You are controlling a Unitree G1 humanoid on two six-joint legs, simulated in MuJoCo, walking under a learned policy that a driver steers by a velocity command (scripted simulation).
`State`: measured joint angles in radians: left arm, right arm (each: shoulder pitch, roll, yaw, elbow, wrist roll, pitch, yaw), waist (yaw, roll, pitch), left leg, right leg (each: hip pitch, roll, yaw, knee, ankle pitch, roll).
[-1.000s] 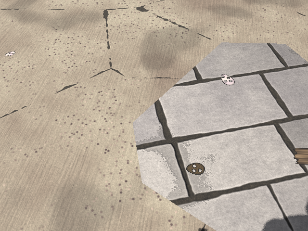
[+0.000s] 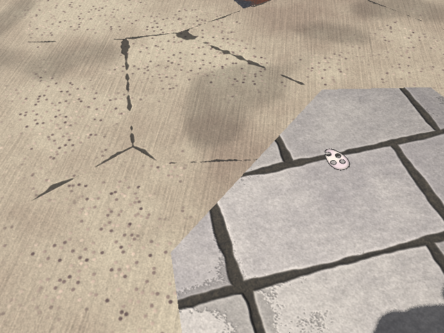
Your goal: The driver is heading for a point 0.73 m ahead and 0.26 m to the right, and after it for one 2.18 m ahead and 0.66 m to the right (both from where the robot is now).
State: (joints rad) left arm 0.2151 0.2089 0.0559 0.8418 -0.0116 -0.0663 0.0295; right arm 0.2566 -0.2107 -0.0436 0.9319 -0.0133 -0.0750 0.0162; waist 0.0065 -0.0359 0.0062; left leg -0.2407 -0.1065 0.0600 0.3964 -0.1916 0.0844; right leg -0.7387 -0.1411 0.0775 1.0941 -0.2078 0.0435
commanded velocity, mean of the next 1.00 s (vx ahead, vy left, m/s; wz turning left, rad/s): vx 0.50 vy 0.00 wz -0.42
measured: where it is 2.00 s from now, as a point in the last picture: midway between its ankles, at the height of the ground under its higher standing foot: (356, 186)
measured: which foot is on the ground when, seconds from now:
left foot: down 0.00-0.28, up 0.30-0.74, down 0.76-1.00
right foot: up 0.00-0.24, down 0.26-0.76, up 0.78-1.00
